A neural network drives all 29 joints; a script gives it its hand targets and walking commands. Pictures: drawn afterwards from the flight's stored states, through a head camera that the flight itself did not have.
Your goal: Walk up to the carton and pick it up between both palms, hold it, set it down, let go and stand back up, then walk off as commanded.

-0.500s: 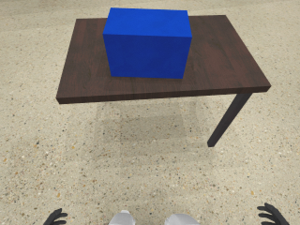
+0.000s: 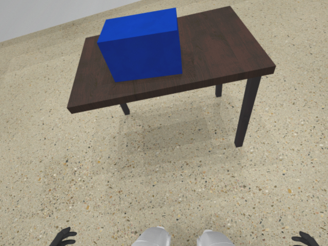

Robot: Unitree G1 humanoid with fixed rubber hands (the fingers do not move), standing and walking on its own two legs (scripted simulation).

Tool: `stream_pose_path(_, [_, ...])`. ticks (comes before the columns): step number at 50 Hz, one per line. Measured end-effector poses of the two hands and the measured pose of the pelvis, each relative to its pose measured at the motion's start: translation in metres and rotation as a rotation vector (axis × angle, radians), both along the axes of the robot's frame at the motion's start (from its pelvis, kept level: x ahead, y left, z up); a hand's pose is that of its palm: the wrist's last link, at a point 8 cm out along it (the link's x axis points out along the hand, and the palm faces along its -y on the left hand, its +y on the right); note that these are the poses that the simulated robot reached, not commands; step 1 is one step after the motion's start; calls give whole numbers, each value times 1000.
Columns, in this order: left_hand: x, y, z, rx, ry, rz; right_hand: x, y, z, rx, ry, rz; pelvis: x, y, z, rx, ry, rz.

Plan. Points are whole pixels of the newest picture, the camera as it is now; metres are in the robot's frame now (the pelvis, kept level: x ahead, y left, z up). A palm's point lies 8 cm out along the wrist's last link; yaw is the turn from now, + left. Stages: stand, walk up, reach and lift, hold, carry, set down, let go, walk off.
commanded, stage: walk off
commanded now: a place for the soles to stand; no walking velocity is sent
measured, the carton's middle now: (144, 46) +0.87 +0.13 +0.01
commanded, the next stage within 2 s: stand in 1.76 s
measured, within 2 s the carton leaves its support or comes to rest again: neither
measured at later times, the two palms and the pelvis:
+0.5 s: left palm out of the picture +0.02 +0.38 -0.10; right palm out of the picture -0.08 -0.23 -0.07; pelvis -0.09 +0.09 +0.00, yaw +1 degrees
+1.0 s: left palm out of the picture +0.07 +0.35 -0.09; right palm out of the picture +0.01 -0.26 -0.07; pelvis -0.03 +0.06 +0.01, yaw +1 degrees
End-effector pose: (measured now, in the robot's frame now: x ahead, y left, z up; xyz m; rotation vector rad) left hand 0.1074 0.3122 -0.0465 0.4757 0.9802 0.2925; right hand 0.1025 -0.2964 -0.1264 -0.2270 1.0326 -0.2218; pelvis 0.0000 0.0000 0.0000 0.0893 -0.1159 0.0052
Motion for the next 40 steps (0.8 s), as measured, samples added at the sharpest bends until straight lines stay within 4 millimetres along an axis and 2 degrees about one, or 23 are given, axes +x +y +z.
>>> stream_pose_path(10, [-39,20,-3,-33,-15,0,-79,1,13,-55,98,-21,-39,21,6,-32,-15,0])
stream_pose_path(16, [-59,42,-22,-77,-27,-10,-124,22,22,-88,142,-23,-62,48,1,-69,-29,3])
stream_pose_path(21, [-74,64,-45,-140,-41,-6,-171,45,36,-145,197,-18,-83,75,-5,-109,-30,11])
stream_pose_path(23, [-78,68,-49,-167,-41,-6,-182,55,45,-160,216,-3,-87,83,-1,-118,-31,10])
stream_pose_path(27, [-89,70,-57,-217,-14,-4,-173,65,70,-200,183,33,-90,92,9,-126,10,11])
stream_pose_path(32, [-96,70,-65,-249,31,-4,-155,64,91,-244,134,40,-89,96,15,-130,50,11])
stream_pose_path(36, [-88,68,-64,-250,34,-11,-147,59,96,-252,137,33,-81,95,17,-125,72,10])
stream_pose_path(40, [-77,63,-60,-235,32,-18,-136,54,91,-237,142,38,-70,88,18,-115,88,10])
